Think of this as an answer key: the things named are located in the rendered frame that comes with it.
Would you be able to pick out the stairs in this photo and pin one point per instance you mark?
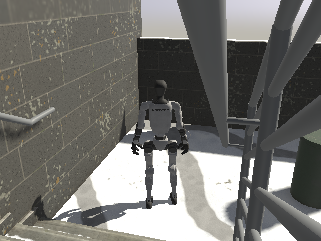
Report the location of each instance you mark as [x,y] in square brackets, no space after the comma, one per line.
[36,235]

